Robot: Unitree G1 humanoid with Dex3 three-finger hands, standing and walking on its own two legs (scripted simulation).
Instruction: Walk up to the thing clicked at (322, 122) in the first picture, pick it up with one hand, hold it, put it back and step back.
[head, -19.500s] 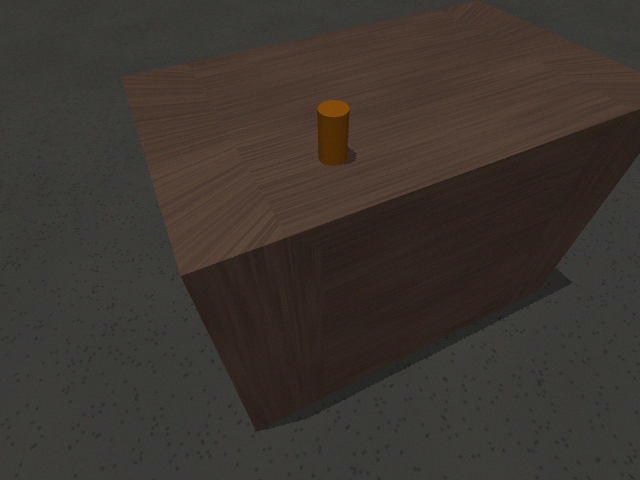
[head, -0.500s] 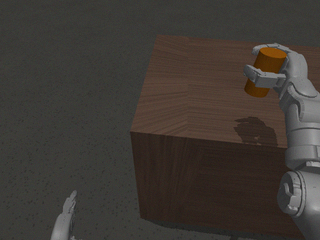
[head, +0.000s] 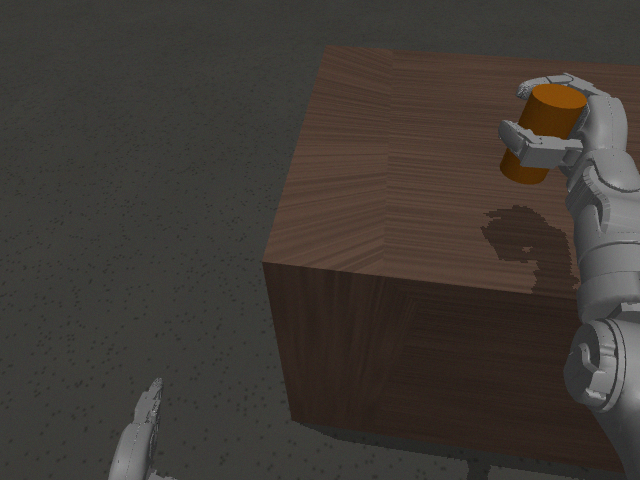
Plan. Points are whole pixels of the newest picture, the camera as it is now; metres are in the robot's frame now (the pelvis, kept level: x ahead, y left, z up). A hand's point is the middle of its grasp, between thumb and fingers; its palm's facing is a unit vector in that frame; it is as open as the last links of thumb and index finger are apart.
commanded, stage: crouch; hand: right
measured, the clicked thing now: (539, 136) +0.48 -0.19 +0.20
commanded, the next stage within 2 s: lower in 0.20 s
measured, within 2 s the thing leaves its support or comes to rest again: rests again in 1.54 s
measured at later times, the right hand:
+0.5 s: hand (520, 140) +0.50 -0.18 +0.17, palm faces +0.12 +0.99 +0.01, open 7.6 cm
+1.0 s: hand (505, 164) +0.51 -0.18 +0.13, palm faces +0.13 +0.99 +0.01, open 7.6 cm
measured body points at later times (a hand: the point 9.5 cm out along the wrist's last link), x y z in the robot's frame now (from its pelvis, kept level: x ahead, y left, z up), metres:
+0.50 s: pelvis +0.02 +0.00 +0.00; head +0.05 +0.00 +0.45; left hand +0.16 +0.27 -0.07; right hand +0.49 -0.23 +0.18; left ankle +0.01 +0.14 -0.73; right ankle +0.01 -0.13 -0.73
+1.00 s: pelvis +0.00 +0.00 -0.02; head +0.07 -0.01 +0.43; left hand +0.15 +0.26 -0.07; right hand +0.50 -0.23 +0.13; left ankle +0.01 +0.14 -0.73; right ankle +0.01 -0.13 -0.73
